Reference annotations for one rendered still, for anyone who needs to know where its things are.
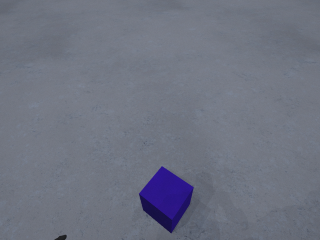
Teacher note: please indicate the carton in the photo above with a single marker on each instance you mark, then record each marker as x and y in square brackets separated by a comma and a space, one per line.
[165, 198]

